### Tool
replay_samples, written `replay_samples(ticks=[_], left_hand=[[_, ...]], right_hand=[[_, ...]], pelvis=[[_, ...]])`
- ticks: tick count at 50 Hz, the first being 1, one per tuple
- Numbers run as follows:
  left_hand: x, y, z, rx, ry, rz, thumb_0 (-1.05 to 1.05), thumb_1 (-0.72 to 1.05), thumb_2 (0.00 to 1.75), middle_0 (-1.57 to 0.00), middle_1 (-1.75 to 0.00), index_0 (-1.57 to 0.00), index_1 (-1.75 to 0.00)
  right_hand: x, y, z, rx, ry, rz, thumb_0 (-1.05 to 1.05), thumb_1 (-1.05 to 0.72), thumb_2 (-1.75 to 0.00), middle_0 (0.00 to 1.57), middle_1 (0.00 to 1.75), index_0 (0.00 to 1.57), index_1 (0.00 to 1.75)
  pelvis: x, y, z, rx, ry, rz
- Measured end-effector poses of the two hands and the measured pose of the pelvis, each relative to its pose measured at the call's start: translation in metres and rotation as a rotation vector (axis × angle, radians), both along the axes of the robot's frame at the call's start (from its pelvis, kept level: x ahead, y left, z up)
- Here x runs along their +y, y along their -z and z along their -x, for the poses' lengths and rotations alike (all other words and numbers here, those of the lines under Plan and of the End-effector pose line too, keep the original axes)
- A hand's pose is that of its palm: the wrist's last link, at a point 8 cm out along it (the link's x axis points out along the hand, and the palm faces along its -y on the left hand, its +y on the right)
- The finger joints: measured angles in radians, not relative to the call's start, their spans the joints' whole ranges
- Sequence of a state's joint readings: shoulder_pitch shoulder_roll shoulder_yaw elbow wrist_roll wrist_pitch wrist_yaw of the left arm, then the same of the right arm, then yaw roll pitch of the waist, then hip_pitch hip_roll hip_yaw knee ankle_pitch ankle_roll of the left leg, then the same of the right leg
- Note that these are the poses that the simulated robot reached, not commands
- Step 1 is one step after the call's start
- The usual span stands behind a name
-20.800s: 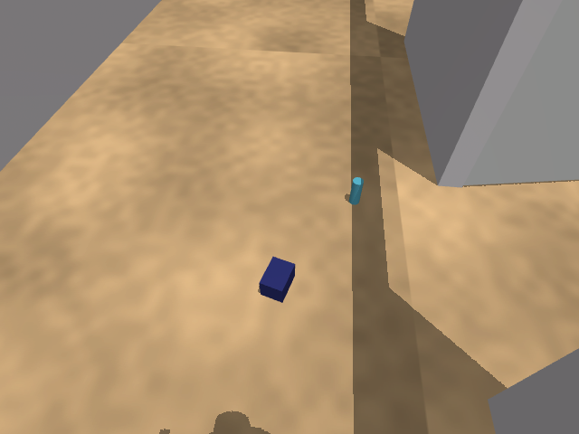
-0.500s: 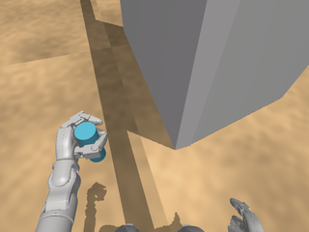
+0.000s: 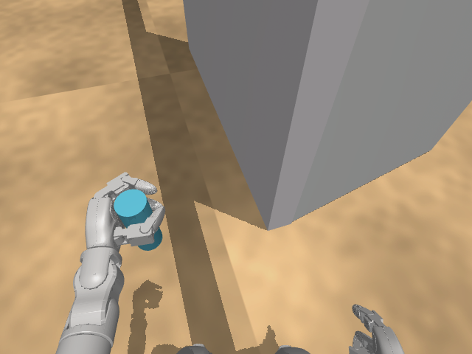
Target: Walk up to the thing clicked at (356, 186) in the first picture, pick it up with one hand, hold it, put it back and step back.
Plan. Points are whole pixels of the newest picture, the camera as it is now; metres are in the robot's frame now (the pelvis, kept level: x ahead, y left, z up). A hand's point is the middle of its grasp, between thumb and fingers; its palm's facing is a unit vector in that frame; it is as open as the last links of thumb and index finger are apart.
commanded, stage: hold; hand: left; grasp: from the side
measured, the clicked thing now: (141, 222) +0.32 +0.18 +0.02
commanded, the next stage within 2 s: crouch in 1.20 s
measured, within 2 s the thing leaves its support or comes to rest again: neither
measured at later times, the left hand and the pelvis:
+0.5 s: hand (141, 214) +0.32 +0.17 +0.05, palm faces +0.14 -0.99 +0.00, open 6.6 cm; pelvis +0.00 +0.00 +0.00, yaw +0 degrees
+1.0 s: hand (141, 213) +0.32 +0.17 +0.05, palm faces +0.14 -0.99 -0.01, open 6.6 cm; pelvis -0.01 +0.00 +0.00, yaw +0 degrees
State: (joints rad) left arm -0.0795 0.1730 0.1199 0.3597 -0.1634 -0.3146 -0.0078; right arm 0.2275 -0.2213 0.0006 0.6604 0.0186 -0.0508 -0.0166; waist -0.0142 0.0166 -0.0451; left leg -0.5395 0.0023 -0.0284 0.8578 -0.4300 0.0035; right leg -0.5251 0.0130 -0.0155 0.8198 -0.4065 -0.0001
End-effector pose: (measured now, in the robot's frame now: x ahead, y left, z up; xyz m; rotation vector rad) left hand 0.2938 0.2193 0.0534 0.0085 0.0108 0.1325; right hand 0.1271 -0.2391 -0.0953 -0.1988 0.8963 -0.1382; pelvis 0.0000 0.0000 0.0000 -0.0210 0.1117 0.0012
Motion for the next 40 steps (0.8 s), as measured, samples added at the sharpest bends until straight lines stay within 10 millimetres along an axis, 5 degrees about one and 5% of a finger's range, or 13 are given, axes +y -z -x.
replay_samples(ticks=[40], left_hand=[[0.003, 0.001, 0.001, -0.007, -0.004, -0.005, 0.06, 0.04, 1.08, -0.89, -1.09, -0.93, -1.08]], right_hand=[[0.001, 0.001, 0.006, -0.002, 0.000, -0.003, 0.01, -0.91, -0.91, 0.20, 0.30, 0.20, 0.30]], pelvis=[[0.001, 0.002, 0.007, -0.001, -0.001, 0.001]])
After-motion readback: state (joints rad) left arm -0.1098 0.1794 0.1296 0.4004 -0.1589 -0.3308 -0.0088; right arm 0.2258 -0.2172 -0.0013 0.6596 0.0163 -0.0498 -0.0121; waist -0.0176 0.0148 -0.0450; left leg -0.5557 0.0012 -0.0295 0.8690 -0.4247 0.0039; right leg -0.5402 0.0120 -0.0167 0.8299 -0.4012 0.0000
